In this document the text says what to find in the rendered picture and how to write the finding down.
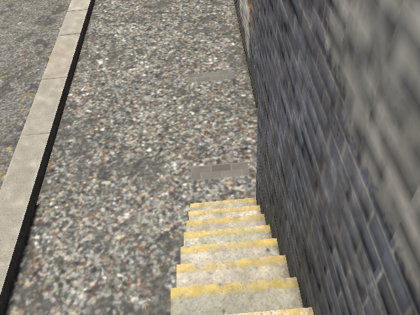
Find stairs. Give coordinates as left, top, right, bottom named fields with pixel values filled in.
left=171, top=198, right=314, bottom=315

